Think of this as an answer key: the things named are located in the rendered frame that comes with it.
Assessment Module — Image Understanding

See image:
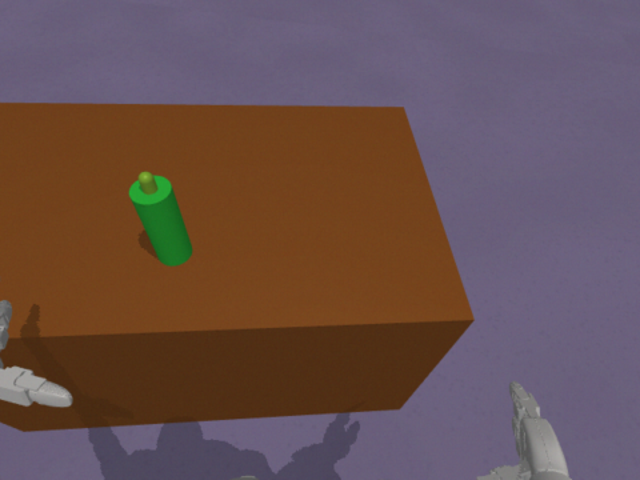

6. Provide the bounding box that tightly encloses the right robot hand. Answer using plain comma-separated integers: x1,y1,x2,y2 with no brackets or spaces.
476,381,569,480

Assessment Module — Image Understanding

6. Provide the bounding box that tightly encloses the left robot hand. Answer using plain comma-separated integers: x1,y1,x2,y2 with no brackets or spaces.
0,300,73,407

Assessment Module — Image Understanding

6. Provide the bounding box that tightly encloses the bottle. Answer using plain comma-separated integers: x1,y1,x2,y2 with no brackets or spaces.
129,171,192,266

